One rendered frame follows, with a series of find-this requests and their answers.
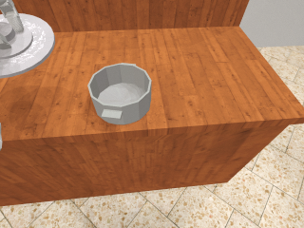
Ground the pot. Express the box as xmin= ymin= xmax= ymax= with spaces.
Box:
xmin=87 ymin=63 xmax=152 ymax=125

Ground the lid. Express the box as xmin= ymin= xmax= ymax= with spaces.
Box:
xmin=0 ymin=13 xmax=55 ymax=79

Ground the left robot hand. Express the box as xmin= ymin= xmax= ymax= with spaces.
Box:
xmin=0 ymin=0 xmax=24 ymax=50

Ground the knob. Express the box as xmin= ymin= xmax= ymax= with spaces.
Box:
xmin=0 ymin=22 xmax=16 ymax=42

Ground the table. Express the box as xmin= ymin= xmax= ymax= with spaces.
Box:
xmin=0 ymin=0 xmax=304 ymax=207

